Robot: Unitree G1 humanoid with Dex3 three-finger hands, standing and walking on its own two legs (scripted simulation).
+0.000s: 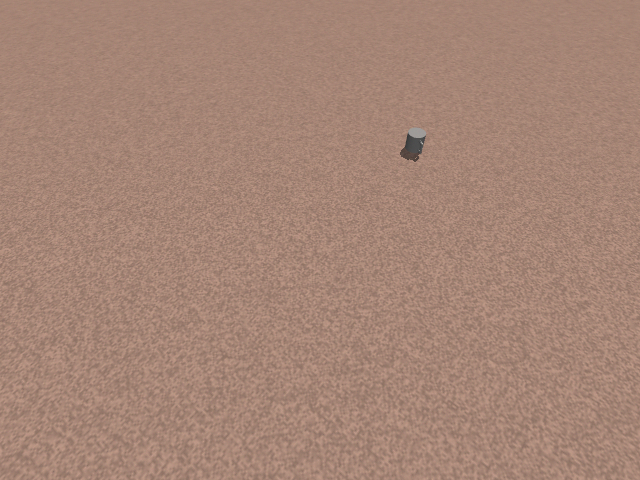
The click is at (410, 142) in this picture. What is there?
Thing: mug
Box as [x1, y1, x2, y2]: [405, 128, 425, 153]
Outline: 411,128 408,130 405,147 407,150 411,152 420,153 425,132 420,128
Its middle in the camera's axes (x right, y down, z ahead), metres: +0.50 -0.52 +2.00
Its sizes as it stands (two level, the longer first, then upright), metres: 0.126 0.092 0.092
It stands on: the floor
